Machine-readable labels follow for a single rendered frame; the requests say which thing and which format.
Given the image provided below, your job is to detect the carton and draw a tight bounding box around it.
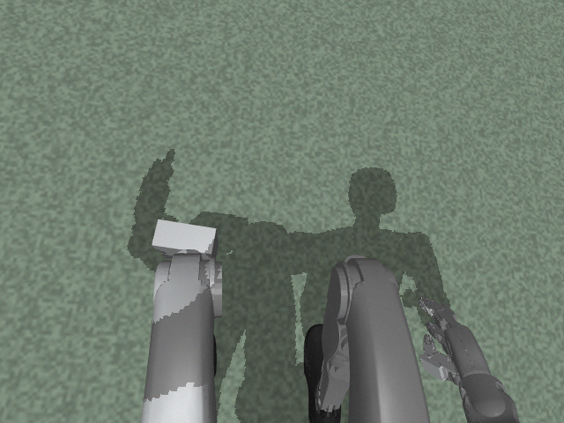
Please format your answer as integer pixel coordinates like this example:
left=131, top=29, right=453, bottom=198
left=152, top=219, right=219, bottom=261

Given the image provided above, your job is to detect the right robot foot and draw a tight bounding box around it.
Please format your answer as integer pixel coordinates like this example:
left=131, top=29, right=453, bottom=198
left=304, top=324, right=341, bottom=423

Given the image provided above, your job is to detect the right robot hand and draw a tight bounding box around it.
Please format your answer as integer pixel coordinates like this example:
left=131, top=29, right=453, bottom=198
left=419, top=297, right=491, bottom=386

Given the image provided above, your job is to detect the right robot arm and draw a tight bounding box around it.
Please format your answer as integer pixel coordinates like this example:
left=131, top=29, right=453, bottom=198
left=459, top=374, right=520, bottom=423

